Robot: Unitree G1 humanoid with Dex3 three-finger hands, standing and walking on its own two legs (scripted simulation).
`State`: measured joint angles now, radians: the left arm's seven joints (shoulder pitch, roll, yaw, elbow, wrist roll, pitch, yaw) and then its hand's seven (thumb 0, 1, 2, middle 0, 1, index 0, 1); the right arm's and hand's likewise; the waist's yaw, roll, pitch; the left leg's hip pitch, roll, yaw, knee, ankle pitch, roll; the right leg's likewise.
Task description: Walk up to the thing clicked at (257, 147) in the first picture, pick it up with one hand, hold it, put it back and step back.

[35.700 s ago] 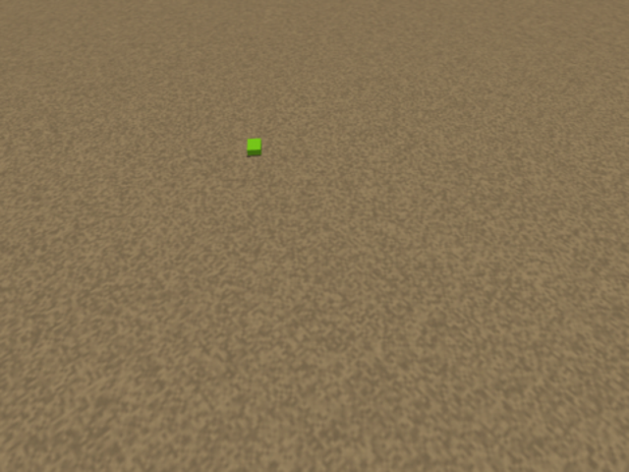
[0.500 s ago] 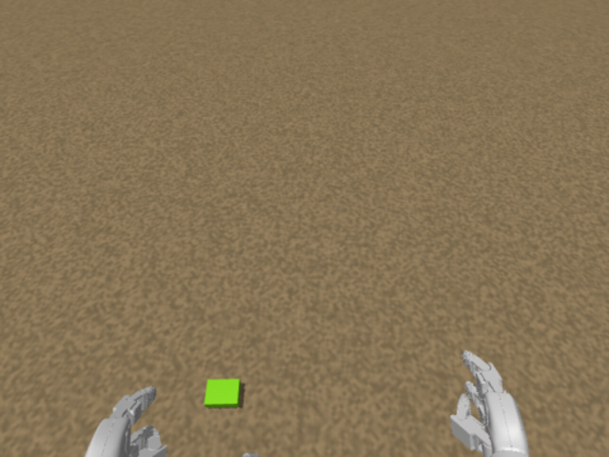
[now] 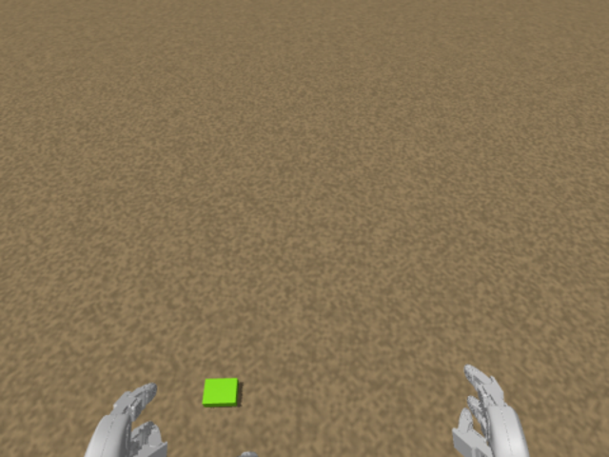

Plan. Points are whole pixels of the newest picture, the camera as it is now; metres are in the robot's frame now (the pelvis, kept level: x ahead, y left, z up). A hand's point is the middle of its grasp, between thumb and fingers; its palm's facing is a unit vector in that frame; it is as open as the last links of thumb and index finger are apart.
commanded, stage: home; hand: left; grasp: from above
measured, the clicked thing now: (221, 392) +0.43 +0.24 -0.70
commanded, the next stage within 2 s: stand in 1.26 s
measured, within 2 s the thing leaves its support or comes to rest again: neither
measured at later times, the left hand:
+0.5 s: hand (161, 453) +0.16 +0.18 -0.05, palm faces +0.05 -0.98 -0.21, open 7.4 cm
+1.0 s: hand (161, 447) +0.17 +0.18 -0.05, palm faces +0.05 -0.98 -0.21, open 7.4 cm
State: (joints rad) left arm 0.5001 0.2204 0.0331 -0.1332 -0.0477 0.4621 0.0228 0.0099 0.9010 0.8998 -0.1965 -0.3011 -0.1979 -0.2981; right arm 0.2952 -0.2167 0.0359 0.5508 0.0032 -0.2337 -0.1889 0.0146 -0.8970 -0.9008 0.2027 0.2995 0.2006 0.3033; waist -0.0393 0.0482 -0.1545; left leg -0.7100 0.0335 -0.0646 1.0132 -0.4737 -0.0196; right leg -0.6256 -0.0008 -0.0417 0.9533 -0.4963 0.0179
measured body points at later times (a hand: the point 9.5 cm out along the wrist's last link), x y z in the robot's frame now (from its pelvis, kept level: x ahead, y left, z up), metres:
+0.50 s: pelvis +0.00 +0.00 +0.00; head +0.02 +0.01 +0.45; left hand +0.16 +0.23 -0.03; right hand +0.16 -0.24 -0.06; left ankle +0.02 +0.13 -0.68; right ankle -0.01 -0.13 -0.68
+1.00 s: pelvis +0.01 +0.00 +0.00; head +0.03 +0.01 +0.45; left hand +0.16 +0.23 -0.03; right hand +0.17 -0.24 -0.07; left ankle +0.02 +0.13 -0.68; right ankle -0.01 -0.13 -0.68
